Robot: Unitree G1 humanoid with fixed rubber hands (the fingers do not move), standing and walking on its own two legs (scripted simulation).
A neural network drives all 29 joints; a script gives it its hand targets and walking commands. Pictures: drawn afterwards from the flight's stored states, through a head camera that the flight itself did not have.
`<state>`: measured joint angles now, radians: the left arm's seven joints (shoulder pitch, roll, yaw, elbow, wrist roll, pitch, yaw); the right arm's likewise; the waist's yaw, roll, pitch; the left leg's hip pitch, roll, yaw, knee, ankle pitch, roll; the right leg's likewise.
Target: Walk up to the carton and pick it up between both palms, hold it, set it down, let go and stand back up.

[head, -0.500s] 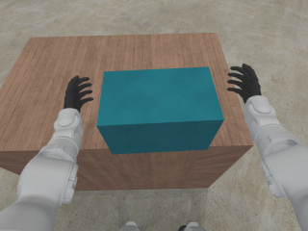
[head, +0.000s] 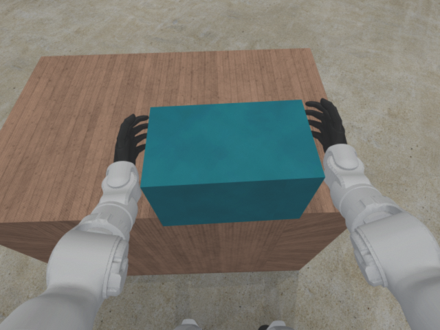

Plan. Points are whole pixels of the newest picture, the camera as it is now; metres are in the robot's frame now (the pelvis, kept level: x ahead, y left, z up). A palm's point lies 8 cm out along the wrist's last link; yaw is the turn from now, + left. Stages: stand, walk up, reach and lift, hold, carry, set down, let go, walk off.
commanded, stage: reach and lift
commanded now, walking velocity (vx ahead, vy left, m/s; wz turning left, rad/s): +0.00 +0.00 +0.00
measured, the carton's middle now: (229, 166) +0.43 +0.02 +0.00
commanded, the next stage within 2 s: none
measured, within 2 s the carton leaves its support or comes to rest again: leaves its support in 1.46 s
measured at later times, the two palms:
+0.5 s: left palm (127, 159) +0.41 +0.22 +0.04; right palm (332, 142) +0.44 -0.17 +0.06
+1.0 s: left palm (127, 159) +0.41 +0.22 +0.05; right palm (332, 143) +0.44 -0.17 +0.06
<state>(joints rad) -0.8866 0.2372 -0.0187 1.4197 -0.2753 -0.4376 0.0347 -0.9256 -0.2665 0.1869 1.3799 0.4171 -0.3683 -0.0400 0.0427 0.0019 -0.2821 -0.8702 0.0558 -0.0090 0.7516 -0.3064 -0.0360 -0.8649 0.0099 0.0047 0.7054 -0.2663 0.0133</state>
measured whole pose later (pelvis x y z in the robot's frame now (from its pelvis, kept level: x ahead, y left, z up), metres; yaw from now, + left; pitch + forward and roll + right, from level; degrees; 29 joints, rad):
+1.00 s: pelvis +0.00 +0.00 +0.00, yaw +1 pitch +24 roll -1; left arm -0.88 0.23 -0.01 1.47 -0.25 -0.49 0.05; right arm -0.90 -0.24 0.09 1.36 0.31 -0.35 -0.05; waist 0.02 0.01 -0.28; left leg -0.84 0.05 -0.02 0.73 -0.29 -0.04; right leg -0.84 0.00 -0.01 0.69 -0.27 0.01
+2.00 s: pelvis +0.01 +0.01 +0.03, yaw +3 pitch +16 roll -1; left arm -0.76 0.22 0.00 1.42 -0.24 -0.59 0.04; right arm -0.76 -0.18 -0.10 1.26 0.06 -0.42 -0.05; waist -0.01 0.02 -0.22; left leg -0.57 0.02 -0.02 0.48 -0.19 -0.01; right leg -0.53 -0.03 -0.03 0.41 -0.15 0.03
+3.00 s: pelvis +0.00 +0.00 +0.05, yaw +3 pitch -2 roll +0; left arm -0.51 0.12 0.25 0.36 0.13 0.38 -0.04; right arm -0.57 -0.16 -0.12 0.63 0.12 0.20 -0.05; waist -0.03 -0.05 -0.07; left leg -0.10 0.02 -0.02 0.27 -0.13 -0.02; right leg -0.09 -0.02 -0.02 0.24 -0.11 0.02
